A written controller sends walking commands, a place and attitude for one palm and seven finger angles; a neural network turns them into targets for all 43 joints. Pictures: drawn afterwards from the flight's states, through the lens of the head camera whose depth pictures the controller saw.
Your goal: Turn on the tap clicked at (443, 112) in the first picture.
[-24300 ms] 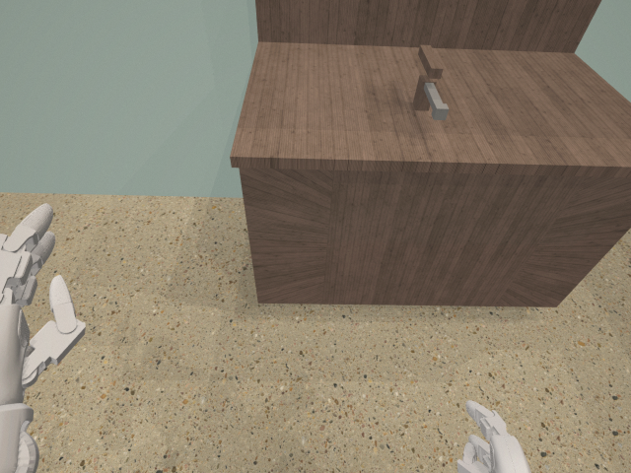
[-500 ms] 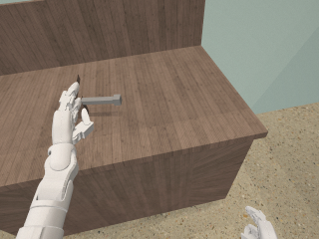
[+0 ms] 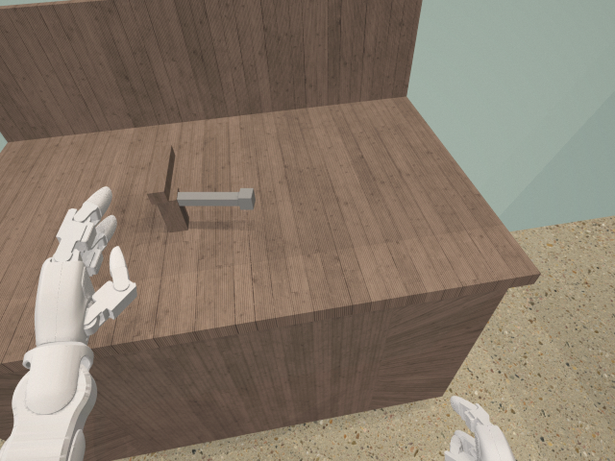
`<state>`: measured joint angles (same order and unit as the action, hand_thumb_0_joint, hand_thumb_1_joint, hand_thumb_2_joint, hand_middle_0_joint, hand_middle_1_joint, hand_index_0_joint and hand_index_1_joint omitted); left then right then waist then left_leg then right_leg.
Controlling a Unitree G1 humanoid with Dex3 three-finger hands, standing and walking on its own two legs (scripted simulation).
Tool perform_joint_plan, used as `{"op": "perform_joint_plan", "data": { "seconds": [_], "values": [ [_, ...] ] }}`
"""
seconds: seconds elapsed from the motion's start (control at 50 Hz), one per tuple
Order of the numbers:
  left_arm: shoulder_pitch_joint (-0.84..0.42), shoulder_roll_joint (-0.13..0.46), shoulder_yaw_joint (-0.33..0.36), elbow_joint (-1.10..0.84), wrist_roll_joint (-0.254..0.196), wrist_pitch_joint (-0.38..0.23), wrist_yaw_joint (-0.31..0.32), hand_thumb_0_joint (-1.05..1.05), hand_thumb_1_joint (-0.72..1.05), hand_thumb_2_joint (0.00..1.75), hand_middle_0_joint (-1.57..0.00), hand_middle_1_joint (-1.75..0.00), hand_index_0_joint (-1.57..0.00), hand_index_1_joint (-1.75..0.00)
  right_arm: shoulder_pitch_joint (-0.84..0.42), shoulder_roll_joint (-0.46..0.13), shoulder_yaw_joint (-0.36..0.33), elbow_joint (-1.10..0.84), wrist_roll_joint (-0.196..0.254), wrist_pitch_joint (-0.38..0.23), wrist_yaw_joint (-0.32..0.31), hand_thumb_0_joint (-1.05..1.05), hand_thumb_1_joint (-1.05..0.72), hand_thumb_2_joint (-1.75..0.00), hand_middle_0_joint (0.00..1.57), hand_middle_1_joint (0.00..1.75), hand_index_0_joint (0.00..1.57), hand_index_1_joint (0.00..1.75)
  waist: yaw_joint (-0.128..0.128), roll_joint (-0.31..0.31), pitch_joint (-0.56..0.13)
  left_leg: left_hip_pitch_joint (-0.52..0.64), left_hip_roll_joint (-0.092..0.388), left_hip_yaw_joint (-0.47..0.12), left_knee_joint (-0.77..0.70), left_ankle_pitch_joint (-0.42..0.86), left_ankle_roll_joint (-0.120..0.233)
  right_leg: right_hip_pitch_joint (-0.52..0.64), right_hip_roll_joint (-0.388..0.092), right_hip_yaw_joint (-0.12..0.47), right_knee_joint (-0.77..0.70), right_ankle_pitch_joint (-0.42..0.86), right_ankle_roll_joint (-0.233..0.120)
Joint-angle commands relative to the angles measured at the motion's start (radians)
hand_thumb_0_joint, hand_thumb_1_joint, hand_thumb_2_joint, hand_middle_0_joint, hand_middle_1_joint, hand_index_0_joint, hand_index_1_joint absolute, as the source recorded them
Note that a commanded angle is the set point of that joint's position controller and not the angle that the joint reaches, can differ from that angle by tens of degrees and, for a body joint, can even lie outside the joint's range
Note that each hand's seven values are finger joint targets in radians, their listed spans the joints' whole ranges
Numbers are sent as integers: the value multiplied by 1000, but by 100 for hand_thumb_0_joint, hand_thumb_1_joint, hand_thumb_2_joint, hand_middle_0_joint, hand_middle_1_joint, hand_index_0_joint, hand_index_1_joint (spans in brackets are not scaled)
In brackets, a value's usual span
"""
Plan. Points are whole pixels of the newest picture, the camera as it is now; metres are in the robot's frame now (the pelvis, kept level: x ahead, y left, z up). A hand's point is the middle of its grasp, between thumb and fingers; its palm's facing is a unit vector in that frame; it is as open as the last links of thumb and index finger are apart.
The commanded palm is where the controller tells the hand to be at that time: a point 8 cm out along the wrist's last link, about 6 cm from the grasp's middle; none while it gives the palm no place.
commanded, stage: draw the hand back beside the body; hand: left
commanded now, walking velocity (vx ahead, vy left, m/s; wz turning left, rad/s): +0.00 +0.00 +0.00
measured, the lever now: (246, 198) +0.53 +0.19 +0.03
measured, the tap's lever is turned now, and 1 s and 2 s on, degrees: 78 78 78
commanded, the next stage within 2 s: step back with the hand held close in 0.46 s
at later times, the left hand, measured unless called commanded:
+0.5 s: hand (99, 312) +0.20 +0.24 +0.16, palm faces +0.43 -0.83 -0.35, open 7.4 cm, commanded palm +0.16 +0.28 +0.17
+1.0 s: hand (89, 336) +0.19 +0.25 +0.14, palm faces +0.35 -0.80 -0.48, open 7.4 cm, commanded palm +0.13 +0.28 +0.17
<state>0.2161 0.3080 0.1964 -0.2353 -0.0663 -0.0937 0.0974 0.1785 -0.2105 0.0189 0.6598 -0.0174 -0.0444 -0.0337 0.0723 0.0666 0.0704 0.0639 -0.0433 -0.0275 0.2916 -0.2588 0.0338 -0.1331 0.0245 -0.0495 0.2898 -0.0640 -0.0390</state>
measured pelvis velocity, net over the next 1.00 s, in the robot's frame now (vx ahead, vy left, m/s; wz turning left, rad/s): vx -0.03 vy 0.01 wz -0.01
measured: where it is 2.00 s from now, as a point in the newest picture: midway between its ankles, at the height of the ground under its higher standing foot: outside the picture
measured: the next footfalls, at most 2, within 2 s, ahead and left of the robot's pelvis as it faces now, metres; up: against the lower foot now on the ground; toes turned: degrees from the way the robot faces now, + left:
none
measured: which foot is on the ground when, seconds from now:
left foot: down 0.00-1.00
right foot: down 0.00-1.00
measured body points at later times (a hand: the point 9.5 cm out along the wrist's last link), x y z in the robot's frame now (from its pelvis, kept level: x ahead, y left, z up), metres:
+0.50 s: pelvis +0.00 +0.00 +0.00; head -0.01 -0.03 +0.45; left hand +0.18 +0.28 +0.18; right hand +0.20 -0.21 -0.09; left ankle -0.06 +0.10 -0.75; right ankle +0.07 -0.10 -0.75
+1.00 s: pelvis -0.03 +0.01 -0.01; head +0.00 -0.01 +0.44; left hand +0.16 +0.29 +0.17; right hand +0.13 -0.25 -0.10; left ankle -0.06 +0.10 -0.75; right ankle +0.07 -0.10 -0.75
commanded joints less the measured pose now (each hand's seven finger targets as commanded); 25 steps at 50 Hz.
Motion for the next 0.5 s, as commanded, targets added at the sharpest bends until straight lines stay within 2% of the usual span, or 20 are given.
{"op": "perform_joint_plan", "data": {
  "seconds": [0.0,0.02,0.06,0.1,0.12,0.16,0.18,0.22,0.26,0.28,0.32,0.36,0.38,0.42,0.46,0.48],
  "values": [
    [-106,189,136,-306,7,-79,16,0,90,90,-20,-30,-20,-30,-141,-101,-42,-171,3,-74,-8,0,-90,-90,20,30,20,30,6,56,-185,-201,25,-16,-56,323,-74,272,-12,42,13,88,-10],
    [-55,191,149,-286,4,-76,19,0,90,90,-20,-30,-20,-30,-136,-100,-43,-169,2,-78,-9,0,-90,-90,20,30,20,30,9,6,-159,-213,28,-17,-56,325,-73,266,-11,39,12,91,-10],
    [-8,200,169,-299,-1,-76,18,0,90,90,-20,-30,-20,-30,-136,-105,-50,-173,3,-79,-10,0,-90,-90,20,30,20,30,10,-60,-164,-210,32,-10,-51,309,-60,262,-10,43,9,90,-4],
    [10,196,173,-335,1,-84,17,0,90,90,-20,-30,-20,-30,-137,-104,-50,-174,5,-84,-7,0,-90,-90,20,30,20,30,8,1,-148,-216,34,-15,-53,302,-67,249,-11,42,8,64,-5],
    [27,200,180,-344,0,-85,19,0,90,90,-20,-30,-20,-30,-134,-106,-51,-175,5,-88,-8,0,-90,-90,20,30,20,30,9,5,-144,-216,35,-15,-49,303,-68,245,-12,44,8,64,-4],
    [70,218,207,-352,-1,-84,23,0,90,90,-20,-30,-20,-30,-126,-110,-55,-175,4,-94,-10,0,-90,-90,20,30,20,30,13,-14,-148,-220,36,-11,-43,304,-62,249,-12,45,9,75,-1],
    [45,209,194,-363,0,-85,20,0,90,90,-20,-30,-20,-30,-135,-112,-54,-172,6,-97,-7,0,-90,-90,20,30,20,30,1,9,-138,-210,34,-9,-40,277,-60,221,-10,49,2,54,-1],
    [36,174,157,-338,4,-89,21,0,90,90,-20,-30,-20,-30,-128,-106,-54,-163,7,-104,-11,0,-90,-90,20,30,20,30,-8,-12,-106,-214,37,-10,-43,258,-57,198,-13,45,0,29,0],
    [16,186,162,-338,7,-90,25,0,90,90,-20,-30,-20,-30,-125,-110,-56,-160,6,-110,-14,0,-90,-90,20,30,20,30,-6,-16,-110,-219,32,-9,-46,236,-53,202,-14,45,-1,18,0],
    [-3,202,174,-350,5,-91,26,0,90,90,-20,-30,-20,-30,-134,-115,-55,-162,8,-113,-13,0,-90,-90,20,30,20,30,-9,24,-112,-214,29,-10,-45,218,-52,192,-12,50,-2,6,-1],
    [12,184,161,-325,7,-94,29,0,90,90,-20,-30,-20,-30,-129,-104,-51,-159,7,-116,-16,0,-90,-90,20,30,20,30,-3,-6,-102,-226,32,-17,-51,223,-55,201,-13,40,3,-1,-3],
    [13,204,179,-327,6,-94,33,0,90,90,-20,-30,-20,-30,-129,-106,-51,-161,4,-118,-18,0,-90,-90,20,30,20,30,3,-37,-119,-231,29,-15,-52,216,-49,221,-14,43,2,2,-1],
    [4,219,194,-346,4,-97,33,0,90,90,-20,-30,-20,-30,-135,-110,-52,-163,8,-120,-14,0,-90,-90,20,30,20,30,-1,5,-136,-223,27,-9,-46,206,-49,219,-14,50,2,1,-1],
    [26,192,174,-330,6,-99,32,0,90,90,-20,-30,-20,-30,-133,-98,-48,-159,7,-121,-15,0,-90,-90,20,30,20,30,3,9,-117,-234,29,-10,-50,219,-53,224,-17,45,4,8,-4],
    [23,197,176,-333,4,-97,29,0,90,90,-20,-30,-20,-30,-135,-101,-48,-161,6,-119,-14,0,-90,-90,20,30,20,30,4,-11,-111,-235,31,-7,-49,223,-48,225,-16,48,2,17,-2],
    [18,211,190,-345,1,-98,29,0,90,90,-20,-30,-20,-30,-138,-105,-48,-162,8,-121,-11,0,-90,-90,20,30,20,30,0,17,-121,-229,29,-9,-47,217,-51,220,-13,51,1,15,-3]
  ]
}}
